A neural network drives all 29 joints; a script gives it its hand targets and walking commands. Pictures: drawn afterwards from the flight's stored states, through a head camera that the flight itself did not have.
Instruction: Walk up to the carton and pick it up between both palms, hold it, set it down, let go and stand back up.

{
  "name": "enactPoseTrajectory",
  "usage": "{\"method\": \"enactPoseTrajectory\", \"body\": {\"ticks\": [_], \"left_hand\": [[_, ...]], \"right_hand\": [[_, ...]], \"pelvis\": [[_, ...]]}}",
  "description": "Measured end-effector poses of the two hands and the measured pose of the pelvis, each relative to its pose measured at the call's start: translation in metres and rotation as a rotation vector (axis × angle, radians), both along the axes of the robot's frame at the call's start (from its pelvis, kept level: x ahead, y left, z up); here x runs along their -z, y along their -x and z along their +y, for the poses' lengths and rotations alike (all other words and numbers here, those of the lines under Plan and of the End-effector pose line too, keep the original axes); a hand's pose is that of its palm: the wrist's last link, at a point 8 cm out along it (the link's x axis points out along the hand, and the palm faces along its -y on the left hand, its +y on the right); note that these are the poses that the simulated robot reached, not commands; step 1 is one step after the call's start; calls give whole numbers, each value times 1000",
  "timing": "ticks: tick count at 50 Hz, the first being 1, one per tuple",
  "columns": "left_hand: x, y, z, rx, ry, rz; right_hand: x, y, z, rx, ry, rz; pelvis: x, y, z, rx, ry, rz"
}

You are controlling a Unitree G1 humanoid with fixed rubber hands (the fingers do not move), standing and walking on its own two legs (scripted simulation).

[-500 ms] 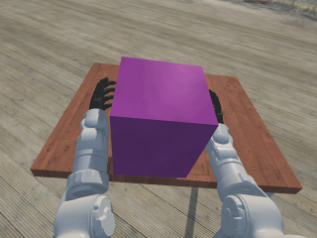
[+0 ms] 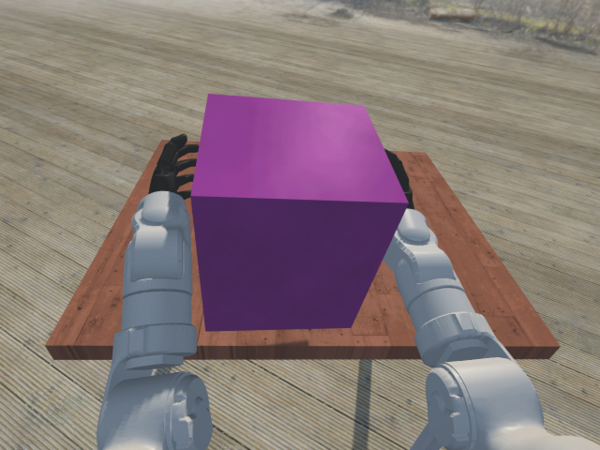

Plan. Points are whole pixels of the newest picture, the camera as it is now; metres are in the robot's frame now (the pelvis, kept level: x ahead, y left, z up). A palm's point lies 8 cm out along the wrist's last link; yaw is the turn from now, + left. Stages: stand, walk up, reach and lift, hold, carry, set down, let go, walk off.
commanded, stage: reach and lift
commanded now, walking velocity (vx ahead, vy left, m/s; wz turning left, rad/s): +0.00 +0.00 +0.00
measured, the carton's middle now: (284, 219) +0.38 +0.00 +0.17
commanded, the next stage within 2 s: hold in 1.40 s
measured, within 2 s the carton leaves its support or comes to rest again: neither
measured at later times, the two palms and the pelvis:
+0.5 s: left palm (165, 178) +0.36 +0.15 +0.25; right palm (412, 187) +0.35 -0.15 +0.24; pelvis -0.02 +0.00 +0.00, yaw -1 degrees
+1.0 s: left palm (164, 157) +0.37 +0.15 +0.27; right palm (417, 154) +0.37 -0.15 +0.28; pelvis -0.01 +0.00 +0.00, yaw -1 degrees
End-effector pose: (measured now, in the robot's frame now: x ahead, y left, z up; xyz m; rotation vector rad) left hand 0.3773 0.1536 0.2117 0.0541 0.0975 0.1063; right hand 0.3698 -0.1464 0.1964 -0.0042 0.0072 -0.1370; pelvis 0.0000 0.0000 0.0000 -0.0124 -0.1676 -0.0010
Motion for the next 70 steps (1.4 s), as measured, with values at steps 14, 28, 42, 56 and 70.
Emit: {"method": "enactPoseTrajectory", "body": {"ticks": [14, 28, 42, 56, 70], "left_hand": [[-21, 11, -2, -4, 3, 15], [-39, 18, -6, -1, 14, 45], [-53, 11, -7, 7, 24, 65], [-57, 1, -7, 9, 33, 80], [-62, -1, -12, 14, 53, 79]], "right_hand": [[-23, 9, -2, -4, -37, 14], [-49, 16, -6, -1, -60, 47], [-76, 10, -7, 3, -59, 70], [-90, 0, -6, 4, -61, 94], [-100, -1, -12, 8, -63, 100]], "pelvis": [[0, 8, -1, 4, 1, -4], [0, 17, -2, 16, 2, 19], [0, 17, -2, 23, 3, 59], [0, 6, -2, 20, 7, 89], [0, -3, -2, 23, 10, 89]]}}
